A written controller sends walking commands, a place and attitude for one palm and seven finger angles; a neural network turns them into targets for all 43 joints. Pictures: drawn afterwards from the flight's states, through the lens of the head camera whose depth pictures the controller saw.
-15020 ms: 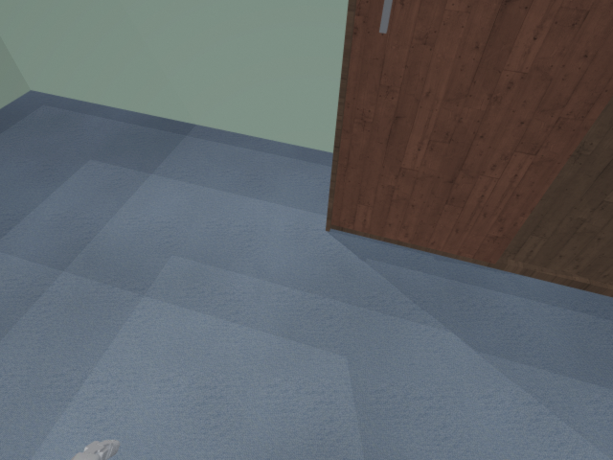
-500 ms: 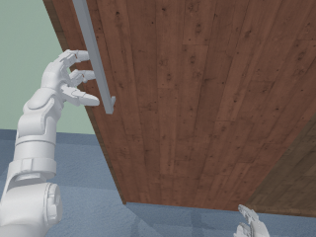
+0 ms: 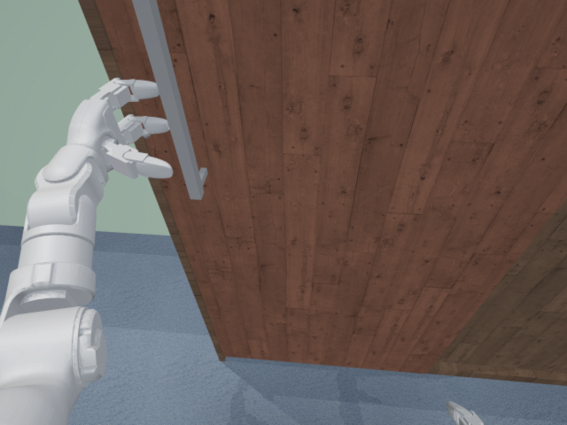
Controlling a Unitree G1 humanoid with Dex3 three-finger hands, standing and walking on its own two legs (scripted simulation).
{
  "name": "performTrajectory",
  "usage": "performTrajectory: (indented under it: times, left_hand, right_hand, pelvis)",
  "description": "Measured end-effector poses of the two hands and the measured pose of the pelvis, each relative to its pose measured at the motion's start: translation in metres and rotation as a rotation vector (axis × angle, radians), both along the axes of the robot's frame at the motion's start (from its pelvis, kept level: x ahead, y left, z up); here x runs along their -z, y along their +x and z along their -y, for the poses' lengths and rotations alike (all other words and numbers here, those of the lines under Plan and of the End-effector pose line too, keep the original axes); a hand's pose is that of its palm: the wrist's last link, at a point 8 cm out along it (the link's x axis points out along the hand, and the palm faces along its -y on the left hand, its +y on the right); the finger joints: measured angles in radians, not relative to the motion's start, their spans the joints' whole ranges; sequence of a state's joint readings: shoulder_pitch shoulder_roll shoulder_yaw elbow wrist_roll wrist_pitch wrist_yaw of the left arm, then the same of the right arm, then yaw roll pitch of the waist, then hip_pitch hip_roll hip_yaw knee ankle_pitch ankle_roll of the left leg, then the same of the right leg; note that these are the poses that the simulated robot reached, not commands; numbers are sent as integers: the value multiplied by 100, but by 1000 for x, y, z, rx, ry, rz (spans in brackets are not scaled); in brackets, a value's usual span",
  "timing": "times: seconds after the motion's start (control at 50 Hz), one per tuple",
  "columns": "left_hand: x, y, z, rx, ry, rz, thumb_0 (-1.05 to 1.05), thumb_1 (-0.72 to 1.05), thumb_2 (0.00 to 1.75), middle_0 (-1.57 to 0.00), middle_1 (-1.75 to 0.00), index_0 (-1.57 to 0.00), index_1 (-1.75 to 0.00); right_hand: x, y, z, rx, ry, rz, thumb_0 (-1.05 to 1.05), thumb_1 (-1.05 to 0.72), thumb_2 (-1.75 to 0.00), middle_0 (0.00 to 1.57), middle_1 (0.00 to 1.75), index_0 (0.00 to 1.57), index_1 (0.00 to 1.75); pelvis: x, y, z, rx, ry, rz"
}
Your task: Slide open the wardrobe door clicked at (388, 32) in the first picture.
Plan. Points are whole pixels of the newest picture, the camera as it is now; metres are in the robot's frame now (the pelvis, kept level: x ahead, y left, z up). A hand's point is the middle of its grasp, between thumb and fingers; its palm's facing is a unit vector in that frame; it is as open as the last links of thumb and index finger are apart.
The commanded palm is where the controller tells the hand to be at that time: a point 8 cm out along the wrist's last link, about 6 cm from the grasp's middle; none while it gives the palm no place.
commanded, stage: slide the fingers in behind the handle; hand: left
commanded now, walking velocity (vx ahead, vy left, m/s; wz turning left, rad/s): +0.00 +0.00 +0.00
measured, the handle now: (178, 102) +0.46 +0.16 +0.25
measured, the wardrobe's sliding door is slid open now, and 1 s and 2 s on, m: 0.00 0.00 0.00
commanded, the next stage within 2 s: grip the handle and tug to test in 1.84 s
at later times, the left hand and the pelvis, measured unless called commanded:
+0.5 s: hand (162, 136) +0.41 +0.17 +0.23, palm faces -0.04 -1.00 -0.01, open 14.0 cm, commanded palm +0.39 +0.22 +0.23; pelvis +0.00 +0.00 +0.00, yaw -1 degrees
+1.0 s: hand (171, 137) +0.42 +0.17 +0.23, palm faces -0.02 -1.00 -0.02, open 13.9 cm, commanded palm +0.39 +0.20 +0.23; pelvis +0.00 +0.00 +0.00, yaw +0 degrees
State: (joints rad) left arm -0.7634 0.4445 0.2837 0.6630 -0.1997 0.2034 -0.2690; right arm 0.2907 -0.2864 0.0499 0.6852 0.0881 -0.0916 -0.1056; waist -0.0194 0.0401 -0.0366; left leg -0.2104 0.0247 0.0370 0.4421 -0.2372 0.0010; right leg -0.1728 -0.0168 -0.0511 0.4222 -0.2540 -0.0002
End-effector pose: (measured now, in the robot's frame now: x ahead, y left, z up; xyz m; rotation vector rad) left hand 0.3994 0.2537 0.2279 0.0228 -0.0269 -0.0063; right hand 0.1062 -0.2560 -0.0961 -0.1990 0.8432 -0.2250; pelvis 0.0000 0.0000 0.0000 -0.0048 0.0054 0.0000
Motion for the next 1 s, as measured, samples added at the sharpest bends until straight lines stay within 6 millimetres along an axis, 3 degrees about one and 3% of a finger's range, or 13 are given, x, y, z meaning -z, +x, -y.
performTrajectory:
  times: [0.22,0.62,1.0]
  left_hand:
    - [-2,-1,4,15,-8,19,-1,-50,30,-31,-122,-30,-121]
    - [2,-3,31,29,-14,-1,-1,-50,30,-30,-120,-30,-120]
    - [2,-2,33,14,-2,-3,-1,-50,30,-32,-123,-30,-121]
  right_hand:
    - [0,1,-8,-15,19,21,1,-90,-89,21,30,20,30]
    - [-8,30,-13,-41,38,73,1,-90,-89,21,30,20,30]
    - [-4,32,-9,-45,32,37,1,-90,-89,20,30,20,30]
  pelvis:
    - [0,-3,-1,4,0,2]
    - [0,-1,2,8,3,5]
    - [-1,4,5,-2,3,5]
